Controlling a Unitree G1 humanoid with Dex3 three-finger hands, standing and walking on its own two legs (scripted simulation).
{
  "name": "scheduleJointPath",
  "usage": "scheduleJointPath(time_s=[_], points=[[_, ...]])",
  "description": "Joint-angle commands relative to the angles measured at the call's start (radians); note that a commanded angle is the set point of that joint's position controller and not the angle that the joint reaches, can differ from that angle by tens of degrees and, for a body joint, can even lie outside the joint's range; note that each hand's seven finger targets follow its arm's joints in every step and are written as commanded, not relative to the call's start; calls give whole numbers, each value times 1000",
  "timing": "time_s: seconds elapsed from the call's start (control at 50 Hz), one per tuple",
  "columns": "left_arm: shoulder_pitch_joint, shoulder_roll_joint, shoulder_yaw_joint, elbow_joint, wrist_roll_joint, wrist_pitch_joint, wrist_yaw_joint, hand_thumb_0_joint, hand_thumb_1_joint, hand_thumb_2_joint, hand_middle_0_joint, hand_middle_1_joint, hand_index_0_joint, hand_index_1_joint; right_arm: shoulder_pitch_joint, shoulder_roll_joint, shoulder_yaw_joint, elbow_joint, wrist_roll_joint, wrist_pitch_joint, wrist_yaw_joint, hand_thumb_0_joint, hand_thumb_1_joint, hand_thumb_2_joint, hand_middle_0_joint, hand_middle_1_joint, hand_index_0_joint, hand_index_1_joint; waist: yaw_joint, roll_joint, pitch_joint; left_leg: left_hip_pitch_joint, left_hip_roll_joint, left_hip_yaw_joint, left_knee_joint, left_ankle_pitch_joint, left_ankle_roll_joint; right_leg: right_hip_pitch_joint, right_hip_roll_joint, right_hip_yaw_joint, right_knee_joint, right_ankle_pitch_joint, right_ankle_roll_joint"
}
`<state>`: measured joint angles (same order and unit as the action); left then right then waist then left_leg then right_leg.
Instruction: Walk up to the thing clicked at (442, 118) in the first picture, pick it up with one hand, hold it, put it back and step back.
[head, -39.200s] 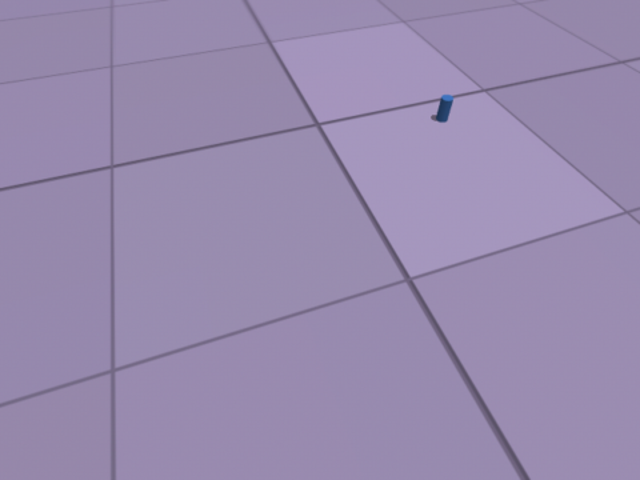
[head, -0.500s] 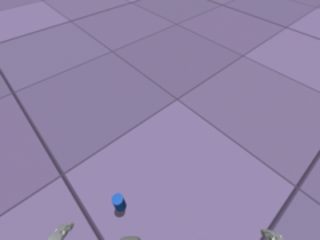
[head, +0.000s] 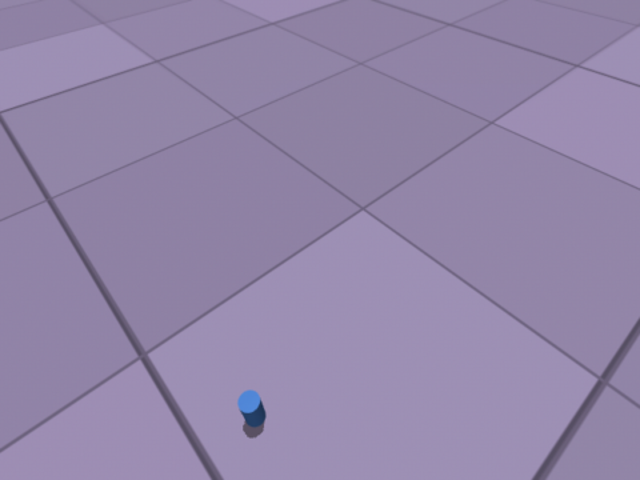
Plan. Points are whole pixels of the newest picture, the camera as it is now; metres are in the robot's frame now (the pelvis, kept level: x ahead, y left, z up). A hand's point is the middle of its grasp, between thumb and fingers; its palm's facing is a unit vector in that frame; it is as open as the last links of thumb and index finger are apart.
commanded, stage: stand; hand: left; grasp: from above
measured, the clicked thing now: (252, 409) +0.42 +0.24 -0.71
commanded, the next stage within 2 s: step back in 1.70 s
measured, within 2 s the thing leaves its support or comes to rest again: neither
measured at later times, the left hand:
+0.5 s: hand out of the picture +0.07 +0.23 -0.16, palm faces -0.04 -0.94 -0.33, open 7.4 cm
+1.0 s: hand out of the picture +0.11 +0.23 -0.15, palm faces -0.04 -0.94 -0.34, open 7.4 cm
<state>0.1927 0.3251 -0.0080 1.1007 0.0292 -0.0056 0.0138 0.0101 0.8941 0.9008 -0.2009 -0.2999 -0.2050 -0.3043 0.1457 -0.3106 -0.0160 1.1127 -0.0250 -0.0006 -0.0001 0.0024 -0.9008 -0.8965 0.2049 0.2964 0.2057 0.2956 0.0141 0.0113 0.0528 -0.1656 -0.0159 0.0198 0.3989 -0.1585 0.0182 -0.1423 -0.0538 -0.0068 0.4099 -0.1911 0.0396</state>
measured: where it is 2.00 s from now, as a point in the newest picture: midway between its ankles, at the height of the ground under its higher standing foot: outside the picture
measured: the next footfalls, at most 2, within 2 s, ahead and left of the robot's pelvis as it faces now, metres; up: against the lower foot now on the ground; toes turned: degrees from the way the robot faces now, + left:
none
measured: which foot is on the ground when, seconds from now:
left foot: down 0.00-1.00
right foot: down 0.00-1.00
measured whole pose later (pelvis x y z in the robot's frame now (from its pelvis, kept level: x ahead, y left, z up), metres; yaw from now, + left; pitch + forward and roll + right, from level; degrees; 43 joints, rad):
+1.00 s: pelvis +0.03 -0.01 +0.01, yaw -1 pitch -3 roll +0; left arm 0.11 0.33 0.00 1.14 0.01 -0.01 0.01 0.01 0.90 0.90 -0.20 -0.30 -0.20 -0.30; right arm 0.10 -0.34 -0.01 1.17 -0.01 -0.01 0.00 0.00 -0.90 -0.90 0.20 0.30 0.20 0.30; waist 0.00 0.00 0.05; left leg -0.10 0.01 0.03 0.32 -0.16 0.00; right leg -0.08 -0.03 0.00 0.32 -0.18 0.03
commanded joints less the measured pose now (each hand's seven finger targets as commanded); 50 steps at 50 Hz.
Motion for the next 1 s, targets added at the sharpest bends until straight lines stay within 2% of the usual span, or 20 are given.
scheduleJointPath(time_s=[0.0,0.08,0.1,0.16,0.18,0.22,0.24,0.28,0.32,0.34,0.36,0.38,0.48,0.64,0.7,0.78,0.86,0.92,0.94,0.98], points=[[-44,196,38,-49,-1,-27,12,0,900,900,-200,-300,-200,-301,-53,-208,-46,-49,2,-15,-8,0,-900,-900,200,300,200,300,-12,-12,-7,-13,111,-139,-128,-158,9,-48,-62,83,-117,-115,-47],[-49,207,38,-37,-3,-31,14,0,900,900,-200,-300,-200,-301,-57,-204,-43,-37,4,-15,-5,0,-900,-900,200,300,200,300,-14,-24,-10,16,109,-132,-116,-114,7,-67,-69,90,-136,-114,-47],[-60,209,38,-35,-4,-30,14,0,900,900,-200,-300,-200,-301,-44,-202,-40,-32,5,-14,-4,0,-900,-900,200,300,200,300,-22,-12,6,-12,108,-134,-125,-147,7,-64,-66,89,-135,-128,-46],[-54,214,42,-25,-6,-27,14,0,900,900,-200,-300,-200,-301,-58,-211,-42,-30,3,-13,-6,0,-900,-900,200,300,200,300,-14,-11,-2,-5,117,-137,-130,-141,10,-57,-70,90,-126,-106,-50],[-54,214,39,-21,-5,-26,13,0,900,900,-200,-300,-200,-301,-55,-208,-39,-29,5,-12,-5,0,-900,-900,200,300,200,300,-16,-25,20,-16,112,-138,-136,-151,5,-77,-66,90,-135,-147,-49],[-57,210,39,-20,-7,-25,11,0,900,900,-200,-300,-200,-301,-46,-210,-39,-22,5,-13,-5,0,-900,-900,200,300,200,300,-16,-1,15,-27,116,-138,-142,-163,5,-59,-63,87,-126,-129,-50],[-45,203,37,-18,-8,-28,10,0,900,900,-200,-300,-200,-301,-56,-215,-39,-23,5,-16,-5,0,-900,-900,200,300,200,300,-9,-1,-8,-2,118,-132,-127,-120,9,-42,-70,92,-127,-90,-53],[-58,210,40,-20,-8,-31,10,0,900,900,-200,-300,-200,-301,-52,-214,-37,-20,6,-17,-6,0,-900,-900,200,300,200,300,-13,-1,-27,0,119,-128,-126,-80,9,-18,-73,92,-124,-43,-52],[-64,211,40,-15,-9,-29,10,0,900,900,-200,-300,-200,-301,-61,-213,-35,-20,7,-19,-7,0,-900,-900,200,300,200,300,-15,-10,-19,17,119,-126,-127,-62,6,-35,-71,90,-123,-44,-53],[-71,215,41,-14,-10,-27,10,0,900,900,-200,-300,-200,-301,-49,-216,-34,-15,7,-18,-7,0,-900,-900,200,300,200,300,-18,-5,-7,0,119,-129,-136,-86,4,-37,-68,90,-127,-60,-52],[-70,210,40,-16,-10,-28,10,0,900,900,-200,-300,-200,-301,-58,-221,-35,-17,8,-20,-7,0,-900,-900,200,300,200,300,-15,-5,-31,27,122,-121,-121,-35,9,-22,-77,94,-128,-19,-55],[-72,209,39,-16,-10,-29,10,0,900,900,-200,-300,-200,-301,-58,-223,-36,-14,10,-20,-7,0,-900,-900,200,300,200,300,-18,-15,-29,25,123,-124,-122,-25,6,-23,-73,88,-128,-13,-52],[-79,207,40,-10,-11,-26,8,0,900,900,-200,-300,-200,-301,-60,-225,-33,-8,9,-20,-9,0,-900,-900,200,300,200,300,-16,-10,-23,24,124,-119,-131,-32,6,-10,-72,87,-131,4,-51],[-104,213,44,-14,-14,-28,8,0,900,900,-200,-300,-200,-301,-67,-224,-31,-2,9,-25,-11,0,-900,-900,200,300,200,300,-20,-23,-65,76,137,-105,-118,111,1,22,-79,88,-128,111,-48],[-110,213,45,-17,-16,-27,8,0,900,900,-200,-300,-200,-301,-69,-227,-30,0,10,-26,-13,0,-900,-900,200,300,200,300,-18,-8,-68,75,137,-102,-122,123,-2,34,-78,86,-128,133,-45],[-113,207,46,-12,-16,-21,6,0,900,900,-200,-300,-200,-301,-75,-230,-29,3,10,-26,-14,0,-900,-900,200,300,200,300,-16,-1,-51,70,139,-101,-137,89,-5,27,-76,84,-130,98,-47],[-120,212,47,-15,-15,-24,6,0,900,900,-200,-300,-200,-301,-86,-230,-30,0,11,-30,-14,0,-900,-900,200,300,200,300,-17,-17,-75,100,147,-100,-127,165,-4,37,-77,80,-125,153,-46],[-119,209,46,-15,-15,-23,6,0,900,900,-200,-300,-200,-301,-86,-237,-31,2,11,-27,-14,0,-900,-900,200,300,200,300,-16,-12,-62,88,143,-96,-131,128,-4,35,-77,83,-139,138,-44],[-123,216,49,-18,-15,-23,7,0,900,900,-200,-300,-200,-301,-86,-236,-33,-1,10,-27,-15,0,-900,-900,200,300,200,300,-18,-13,-80,101,146,-94,-126,163,-2,49,-81,83,-129,168,-46],[-121,215,48,-18,-16,-25,6,0,900,900,-200,-300,-200,-301,-84,-238,-31,-3,10,-28,-14,0,-900,-900,200,300,200,300,-18,-6,-84,100,146,-90,-123,165,0,54,-83,86,-134,178,-44]])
